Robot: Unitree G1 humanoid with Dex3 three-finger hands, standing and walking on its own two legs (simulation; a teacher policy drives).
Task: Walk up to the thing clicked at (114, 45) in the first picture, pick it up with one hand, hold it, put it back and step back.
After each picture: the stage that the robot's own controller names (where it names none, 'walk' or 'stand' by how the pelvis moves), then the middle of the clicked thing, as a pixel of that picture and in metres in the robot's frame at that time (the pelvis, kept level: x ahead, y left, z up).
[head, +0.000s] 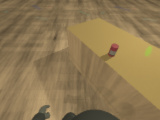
stand; (113, 50) +0.67 -0.19 -0.02
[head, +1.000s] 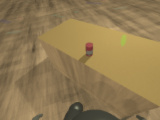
walk; (89, 49) +0.60 +0.06 +0.00
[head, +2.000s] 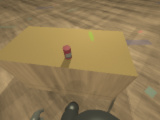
stand; (67, 52) +0.54 +0.23 +0.01
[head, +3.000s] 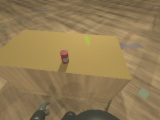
stand; (64, 57) +0.52 +0.24 -0.01
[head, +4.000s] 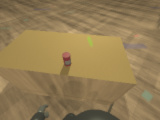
stand; (67, 59) +0.49 +0.22 -0.02
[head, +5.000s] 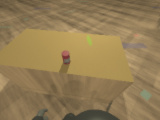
stand; (66, 57) +0.51 +0.23 -0.02
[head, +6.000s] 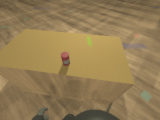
stand; (65, 59) +0.49 +0.23 -0.02
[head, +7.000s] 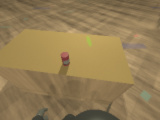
stand; (65, 59) +0.49 +0.23 -0.02
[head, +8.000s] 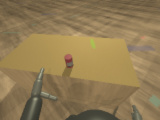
rise first; (69, 61) +0.48 +0.23 -0.02
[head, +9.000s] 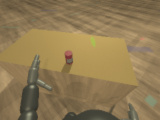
go down; (69, 57) +0.51 +0.22 -0.01
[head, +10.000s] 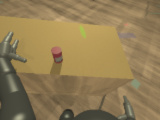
go down; (57, 55) +0.46 +0.22 +0.02
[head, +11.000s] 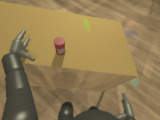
close in; (60, 46) +0.49 +0.21 +0.04
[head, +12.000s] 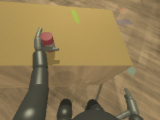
close; (48, 42) +0.50 +0.23 +0.07
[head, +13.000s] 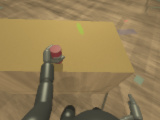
lift; (56, 55) +0.43 +0.21 +0.08
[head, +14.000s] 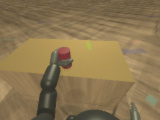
lift; (65, 58) +0.34 +0.16 +0.20
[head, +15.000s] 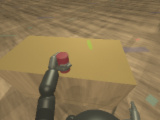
hold; (63, 62) +0.32 +0.18 +0.17
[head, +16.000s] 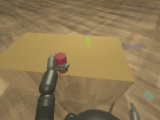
hold; (61, 63) +0.34 +0.19 +0.14
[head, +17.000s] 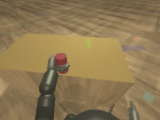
crouch; (62, 63) +0.33 +0.19 +0.14
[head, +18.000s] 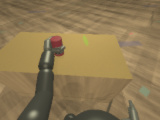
crouch; (57, 46) +0.44 +0.22 +0.18
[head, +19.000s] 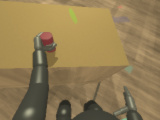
lower; (48, 42) +0.51 +0.22 +0.04
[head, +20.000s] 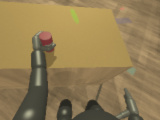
lower; (47, 42) +0.50 +0.23 +0.06
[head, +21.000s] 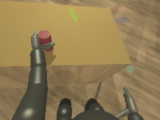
lower; (46, 41) +0.51 +0.23 +0.07
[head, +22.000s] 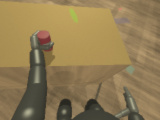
lower; (45, 41) +0.51 +0.24 +0.07
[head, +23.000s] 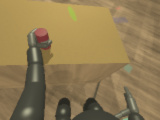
loosen; (43, 39) +0.52 +0.24 +0.07
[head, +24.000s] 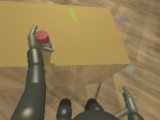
withdraw; (44, 41) +0.51 +0.24 +0.06
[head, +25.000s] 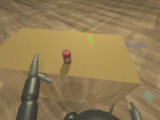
sink last; (67, 56) +0.49 +0.22 +0.03
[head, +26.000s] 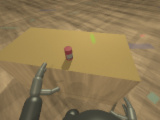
stand; (68, 53) +0.53 +0.24 +0.03
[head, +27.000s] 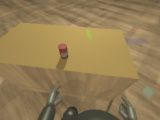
stand; (63, 51) +0.51 +0.24 +0.04
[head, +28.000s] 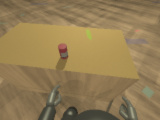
stand; (63, 51) +0.51 +0.24 +0.05
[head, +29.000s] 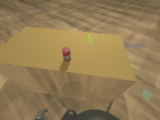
stand; (66, 54) +0.52 +0.23 +0.01
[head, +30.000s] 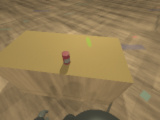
stand; (66, 58) +0.52 +0.23 -0.02
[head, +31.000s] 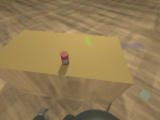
stand; (65, 58) +0.50 +0.24 -0.02
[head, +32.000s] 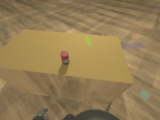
stand; (65, 58) +0.50 +0.24 -0.02
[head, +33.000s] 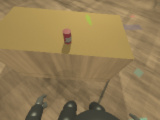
walk; (67, 36) +0.63 +0.22 +0.00
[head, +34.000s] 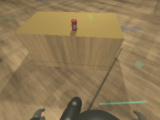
walk; (74, 25) +0.96 +0.30 +0.00
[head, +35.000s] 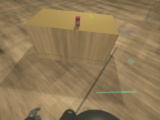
stand; (77, 21) +1.18 +0.23 -0.01
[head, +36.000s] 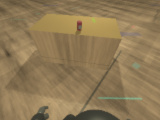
stand; (79, 25) +1.14 +0.22 -0.02
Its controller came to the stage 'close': yes
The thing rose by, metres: 0.23
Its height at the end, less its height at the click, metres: +0.00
